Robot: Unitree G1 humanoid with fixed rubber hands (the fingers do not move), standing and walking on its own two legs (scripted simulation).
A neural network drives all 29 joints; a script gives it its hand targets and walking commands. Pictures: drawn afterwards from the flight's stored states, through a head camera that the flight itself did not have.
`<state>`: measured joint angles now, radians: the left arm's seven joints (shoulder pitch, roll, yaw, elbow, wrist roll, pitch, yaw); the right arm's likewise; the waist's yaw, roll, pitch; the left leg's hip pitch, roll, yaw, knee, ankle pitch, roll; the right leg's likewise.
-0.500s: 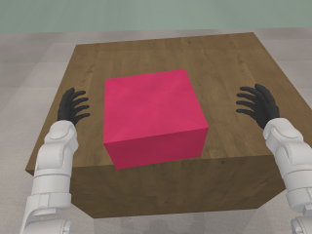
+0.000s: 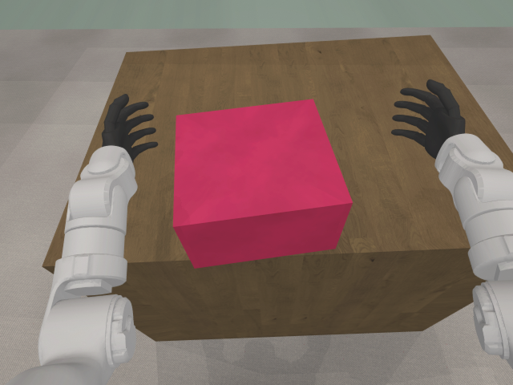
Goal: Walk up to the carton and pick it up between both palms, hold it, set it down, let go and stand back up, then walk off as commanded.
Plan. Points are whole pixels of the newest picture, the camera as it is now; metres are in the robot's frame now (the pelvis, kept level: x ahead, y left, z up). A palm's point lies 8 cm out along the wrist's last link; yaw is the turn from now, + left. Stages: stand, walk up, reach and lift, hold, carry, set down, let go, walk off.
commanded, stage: reach and lift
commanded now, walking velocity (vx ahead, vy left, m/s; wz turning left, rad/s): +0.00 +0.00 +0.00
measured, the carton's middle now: (255, 181) +0.45 +0.04 +0.01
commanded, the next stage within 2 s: none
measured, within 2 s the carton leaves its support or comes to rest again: neither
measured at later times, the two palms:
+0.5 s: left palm (135, 171) +0.42 +0.24 +0.08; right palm (411, 155) +0.44 -0.21 +0.09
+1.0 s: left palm (157, 191) +0.42 +0.22 +0.03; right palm (404, 179) +0.44 -0.22 +0.03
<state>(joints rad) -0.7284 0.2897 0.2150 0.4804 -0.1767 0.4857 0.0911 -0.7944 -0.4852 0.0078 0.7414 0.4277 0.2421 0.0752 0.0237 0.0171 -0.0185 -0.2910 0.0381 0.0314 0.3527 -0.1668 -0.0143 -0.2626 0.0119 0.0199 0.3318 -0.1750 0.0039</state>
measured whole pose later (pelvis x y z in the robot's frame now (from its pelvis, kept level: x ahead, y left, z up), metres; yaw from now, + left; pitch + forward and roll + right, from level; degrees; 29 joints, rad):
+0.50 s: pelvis -0.01 +0.00 -0.01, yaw +0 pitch +15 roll -1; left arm -0.88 0.29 0.12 1.06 -0.18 0.00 0.10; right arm -0.94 -0.42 0.12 1.14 0.43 -0.04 0.08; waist 0.05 0.02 -0.13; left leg -0.54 0.05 0.03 0.45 -0.17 -0.01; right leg -0.50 0.02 0.02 0.41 -0.17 0.00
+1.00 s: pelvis -0.03 -0.01 -0.03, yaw +0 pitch +25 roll +0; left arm -0.95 0.29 -0.05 1.27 -0.36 -0.23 0.12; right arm -0.96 -0.40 0.13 1.22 0.43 -0.13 0.09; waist 0.05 0.02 -0.24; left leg -0.84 0.05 0.03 0.61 -0.20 -0.02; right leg -0.84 0.02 0.02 0.63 -0.23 0.00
